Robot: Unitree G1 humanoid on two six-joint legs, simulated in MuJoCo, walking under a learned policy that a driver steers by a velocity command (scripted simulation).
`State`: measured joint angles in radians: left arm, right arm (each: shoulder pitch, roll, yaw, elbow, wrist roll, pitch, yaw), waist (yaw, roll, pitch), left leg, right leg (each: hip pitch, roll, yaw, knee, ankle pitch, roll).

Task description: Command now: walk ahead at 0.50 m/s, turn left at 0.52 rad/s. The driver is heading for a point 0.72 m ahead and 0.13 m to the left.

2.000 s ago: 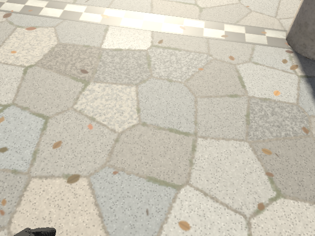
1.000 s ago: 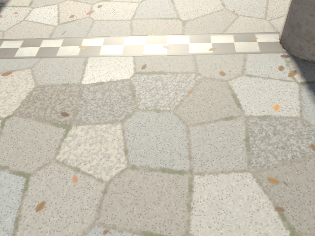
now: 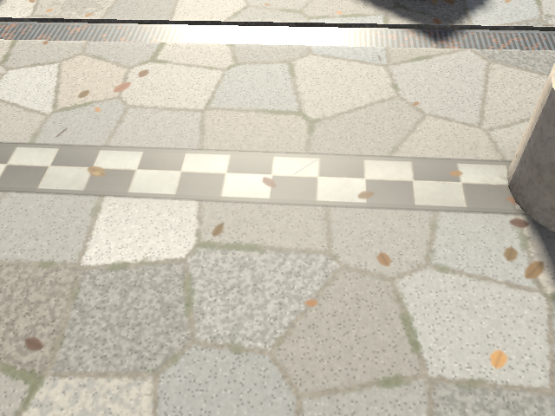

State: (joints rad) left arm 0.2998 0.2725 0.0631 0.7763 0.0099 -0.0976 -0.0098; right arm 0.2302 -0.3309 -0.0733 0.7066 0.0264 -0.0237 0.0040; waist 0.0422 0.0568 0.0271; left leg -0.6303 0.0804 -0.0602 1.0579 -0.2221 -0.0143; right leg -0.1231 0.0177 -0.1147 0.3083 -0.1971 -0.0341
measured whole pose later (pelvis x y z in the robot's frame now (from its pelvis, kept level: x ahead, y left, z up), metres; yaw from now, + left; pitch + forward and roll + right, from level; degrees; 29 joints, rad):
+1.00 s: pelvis +0.55 +0.10 +0.00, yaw +18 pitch +1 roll +0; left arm 0.28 0.27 0.03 0.76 0.01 -0.08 -0.03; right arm 0.19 -0.30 -0.04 0.70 -0.01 -0.07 -0.01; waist 0.03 0.04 0.06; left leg -0.56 0.05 -0.06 0.99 -0.31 -0.04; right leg -0.22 0.10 0.04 0.34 -0.14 -0.08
